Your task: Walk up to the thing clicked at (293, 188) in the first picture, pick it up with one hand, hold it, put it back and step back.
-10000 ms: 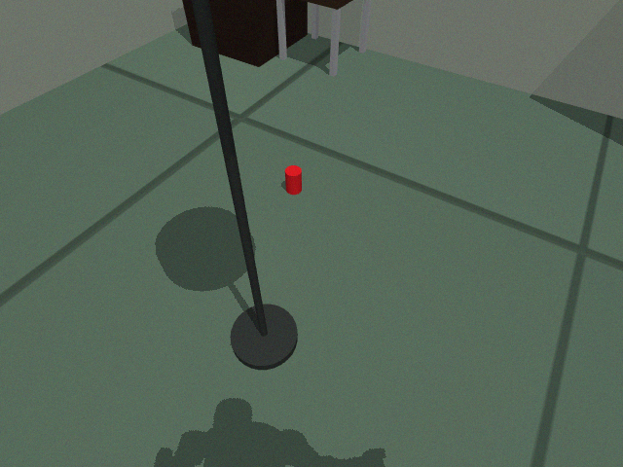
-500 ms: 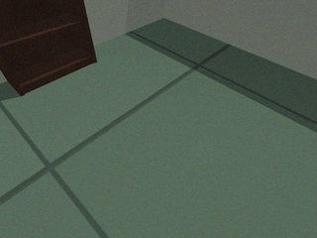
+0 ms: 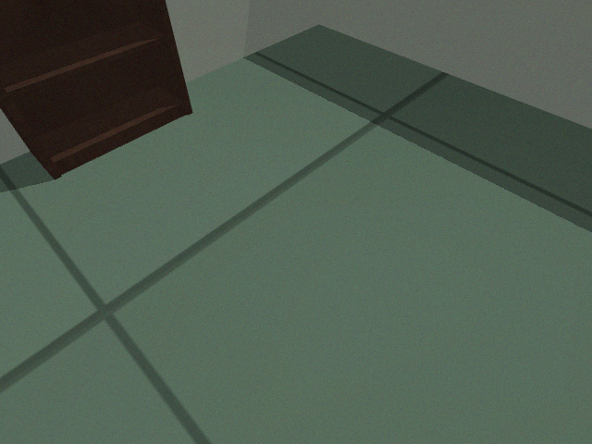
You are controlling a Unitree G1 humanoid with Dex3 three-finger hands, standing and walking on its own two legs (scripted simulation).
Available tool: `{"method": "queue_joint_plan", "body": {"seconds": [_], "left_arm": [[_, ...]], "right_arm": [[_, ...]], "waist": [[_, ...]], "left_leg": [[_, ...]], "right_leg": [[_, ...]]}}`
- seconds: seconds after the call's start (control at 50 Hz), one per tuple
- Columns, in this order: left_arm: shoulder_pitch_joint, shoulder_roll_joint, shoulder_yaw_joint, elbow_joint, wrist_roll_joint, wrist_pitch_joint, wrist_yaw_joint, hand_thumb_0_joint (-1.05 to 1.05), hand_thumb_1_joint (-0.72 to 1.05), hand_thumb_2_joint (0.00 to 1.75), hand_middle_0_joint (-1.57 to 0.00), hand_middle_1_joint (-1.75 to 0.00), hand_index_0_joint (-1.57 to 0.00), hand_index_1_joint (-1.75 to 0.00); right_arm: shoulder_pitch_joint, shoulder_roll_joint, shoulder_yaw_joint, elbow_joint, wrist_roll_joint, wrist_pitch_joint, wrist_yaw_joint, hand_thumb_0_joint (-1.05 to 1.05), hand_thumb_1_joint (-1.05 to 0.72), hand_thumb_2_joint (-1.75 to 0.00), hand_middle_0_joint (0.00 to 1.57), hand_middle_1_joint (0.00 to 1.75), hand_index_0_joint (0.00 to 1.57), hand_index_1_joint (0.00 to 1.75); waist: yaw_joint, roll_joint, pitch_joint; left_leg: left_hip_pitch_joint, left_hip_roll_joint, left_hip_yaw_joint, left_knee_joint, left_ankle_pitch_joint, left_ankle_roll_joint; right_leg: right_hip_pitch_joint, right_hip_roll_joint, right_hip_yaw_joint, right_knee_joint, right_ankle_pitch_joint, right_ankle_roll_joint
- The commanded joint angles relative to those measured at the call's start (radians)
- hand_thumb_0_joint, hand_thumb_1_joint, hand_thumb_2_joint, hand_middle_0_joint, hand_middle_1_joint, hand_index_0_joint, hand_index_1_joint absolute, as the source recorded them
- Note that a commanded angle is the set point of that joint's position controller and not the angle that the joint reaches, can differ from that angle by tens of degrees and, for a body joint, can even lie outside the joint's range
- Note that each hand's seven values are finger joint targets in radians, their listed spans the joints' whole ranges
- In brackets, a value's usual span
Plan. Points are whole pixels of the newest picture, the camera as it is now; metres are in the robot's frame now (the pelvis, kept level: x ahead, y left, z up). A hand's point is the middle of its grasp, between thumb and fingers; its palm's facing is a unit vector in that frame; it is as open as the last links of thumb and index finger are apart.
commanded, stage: walk up
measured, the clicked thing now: out of the picture -0.41 +1.33 -0.72
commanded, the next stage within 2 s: stand in 0.28 s
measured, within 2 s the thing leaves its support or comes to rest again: neither
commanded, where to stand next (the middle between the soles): +0.05 +0.01 m, yaw +0 degrees
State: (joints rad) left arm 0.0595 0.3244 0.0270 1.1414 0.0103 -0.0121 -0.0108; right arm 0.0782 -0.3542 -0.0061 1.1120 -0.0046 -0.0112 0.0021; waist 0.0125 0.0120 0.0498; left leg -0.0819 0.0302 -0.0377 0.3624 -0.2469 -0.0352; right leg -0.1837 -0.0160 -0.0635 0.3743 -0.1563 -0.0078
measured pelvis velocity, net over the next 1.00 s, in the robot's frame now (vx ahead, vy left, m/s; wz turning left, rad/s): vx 0.00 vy -0.01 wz -0.01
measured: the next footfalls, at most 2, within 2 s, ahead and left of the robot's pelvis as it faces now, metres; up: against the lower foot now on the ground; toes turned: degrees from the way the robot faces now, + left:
right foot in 1.98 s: +0.13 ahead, -0.10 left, +0.00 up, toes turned +40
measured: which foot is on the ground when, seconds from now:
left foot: down 0.00-1.00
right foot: down 0.00-1.00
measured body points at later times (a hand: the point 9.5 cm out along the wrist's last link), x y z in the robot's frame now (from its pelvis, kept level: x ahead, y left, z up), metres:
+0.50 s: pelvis +0.00 +0.00 +0.00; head +0.01 +0.00 +0.45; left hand +0.09 +0.30 -0.13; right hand +0.06 -0.30 -0.14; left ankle -0.03 +0.14 -0.75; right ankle +0.03 -0.11 -0.75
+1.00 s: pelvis +0.00 -0.01 +0.00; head +0.01 -0.01 +0.45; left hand +0.07 +0.30 -0.13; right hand +0.06 -0.31 -0.14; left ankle -0.03 +0.14 -0.74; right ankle +0.03 -0.11 -0.75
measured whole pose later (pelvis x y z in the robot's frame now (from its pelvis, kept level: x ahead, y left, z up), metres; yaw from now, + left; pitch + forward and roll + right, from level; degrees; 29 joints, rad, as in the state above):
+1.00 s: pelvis +0.00 -0.01 +0.00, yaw +0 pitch -2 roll +0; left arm 0.10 0.35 0.00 1.15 0.01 -0.01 -0.01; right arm 0.13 -0.35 0.00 1.13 -0.01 0.00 0.01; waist 0.00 0.01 0.05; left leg -0.06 0.04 -0.03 0.32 -0.22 -0.04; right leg -0.18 -0.01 -0.06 0.35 -0.14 -0.02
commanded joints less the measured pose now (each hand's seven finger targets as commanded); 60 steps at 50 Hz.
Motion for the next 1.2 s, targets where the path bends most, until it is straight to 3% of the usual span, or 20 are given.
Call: {"method": "queue_joint_plan", "body": {"seconds": [0.0,0.14,0.24,0.32,0.4,0.5,0.64,0.72,0.92,1.04,1.18], "left_arm": [[-0.050,0.227,0.045,-0.060,0.002,-0.015,0.013,0.00,0.90,0.90,-0.20,-0.30,-0.20,-0.30],[-0.056,0.224,0.047,-0.069,0.002,-0.012,0.010,0.00,0.90,0.90,-0.20,-0.30,-0.20,-0.30],[-0.062,0.225,0.050,-0.072,0.002,-0.010,0.009,0.00,0.90,0.90,-0.20,-0.30,-0.20,-0.30],[-0.058,0.228,0.037,-0.061,-0.006,-0.015,0.012,0.00,0.90,0.90,-0.20,-0.30,-0.20,-0.30],[-0.045,0.227,0.029,-0.055,-0.006,-0.018,0.013,0.00,0.90,0.90,-0.20,-0.30,-0.20,-0.30],[-0.042,0.234,0.021,-0.050,-0.007,-0.020,0.013,0.00,0.90,0.90,-0.20,-0.30,-0.20,-0.30],[-0.027,0.238,0.017,-0.050,-0.007,-0.021,0.014,0.00,0.90,0.90,-0.20,-0.30,-0.20,-0.30],[-0.019,0.244,0.017,-0.051,-0.005,-0.019,0.014,0.00,0.90,0.90,-0.20,-0.30,-0.20,-0.30],[-0.007,0.245,0.015,-0.053,-0.004,-0.023,0.014,0.00,0.90,0.90,-0.20,-0.30,-0.20,-0.30],[-0.005,0.250,0.015,-0.057,-0.006,-0.021,0.015,0.00,0.90,0.90,-0.20,-0.30,-0.20,-0.30],[-0.006,0.248,0.016,-0.061,-0.006,-0.021,0.016,0.00,0.90,0.90,-0.20,-0.30,-0.20,-0.30]], "right_arm": [[-0.015,-0.211,-0.041,-0.048,-0.004,-0.020,-0.015,0.00,-0.90,-0.90,0.20,0.30,0.20,0.30],[-0.016,-0.211,-0.038,-0.048,-0.006,-0.024,-0.018,0.00,-0.90,-0.90,0.20,0.30,0.20,0.30],[-0.004,-0.213,-0.036,-0.049,-0.006,-0.023,-0.017,0.00,-0.90,-0.90,0.20,0.30,0.20,0.30],[-0.014,-0.208,-0.034,-0.045,-0.006,-0.016,-0.014,0.00,-0.90,-0.90,0.20,0.30,0.20,0.30],[-0.007,-0.213,-0.035,-0.043,-0.005,-0.018,-0.013,0.00,-0.90,-0.90,0.20,0.30,0.20,0.30],[0.012,-0.209,-0.032,-0.034,-0.005,-0.012,-0.011,0.00,-0.90,-0.90,0.20,0.30,0.20,0.30],[0.009,-0.209,-0.033,-0.033,-0.006,-0.012,-0.007,0.00,-0.90,-0.90,0.20,0.30,0.20,0.30],[0.010,-0.202,-0.033,-0.037,-0.006,-0.012,-0.005,0.00,-0.90,-0.90,0.20,0.30,0.20,0.30],[0.020,-0.206,-0.033,-0.041,-0.006,-0.011,-0.005,0.00,-0.90,-0.90,0.20,0.30,0.20,0.30],[0.030,-0.201,-0.029,-0.039,-0.007,-0.009,-0.007,0.00,-0.90,-0.90,0.20,0.30,0.20,0.30],[0.032,-0.212,-0.030,-0.044,-0.008,-0.013,-0.011,0.00,-0.90,-0.90,0.20,0.30,0.20,0.30]], "waist": [[-0.012,-0.011,-0.094],[-0.007,-0.001,-0.095],[-0.009,-0.008,-0.081],[-0.005,-0.005,-0.078],[-0.010,0.004,-0.090],[-0.015,-0.017,-0.074],[-0.011,-0.005,-0.063],[-0.010,-0.009,-0.054],[-0.012,-0.017,-0.079],[-0.012,-0.024,-0.064],[-0.011,0.001,-0.092]], "left_leg": [[-0.063,0.091,-0.040,-0.058,0.200,0.054],[-0.071,0.087,-0.041,-0.072,0.201,0.051],[-0.080,0.084,-0.042,-0.075,0.167,0.055],[-0.075,0.098,-0.054,-0.100,0.167,0.038],[-0.048,0.103,-0.054,-0.105,0.196,0.039],[-0.057,0.101,-0.051,-0.108,0.124,0.046],[-0.053,0.099,-0.050,-0.112,0.126,0.046],[-0.060,0.094,-0.050,-0.114,0.093,0.045],[-0.047,0.093,-0.041,-0.098,0.125,0.044],[-0.054,0.091,-0.041,-0.097,0.113,0.042],[-0.039,0.105,-0.044,-0.101,0.189,0.039]], "right_leg": [[0.122,-0.122,0.115,-0.064,0.121,-0.015],[0.141,-0.119,0.114,-0.054,0.146,-0.015],[0.133,-0.114,0.117,-0.064,0.093,-0.015],[0.134,-0.116,0.122,-0.071,0.097,-0.016],[0.131,-0.118,0.117,-0.064,0.147,-0.018],[0.115,-0.123,0.133,-0.088,0.080,-0.014],[0.094,-0.115,0.129,-0.092,0.064,-0.011],[0.078,-0.115,0.133,-0.097,0.003,-0.012],[0.104,-0.122,0.137,-0.091,0.082,-0.017],[0.094,-0.120,0.141,-0.097,0.061,-0.016],[0.117,-0.121,0.131,-0.063,0.167,-0.020]]}}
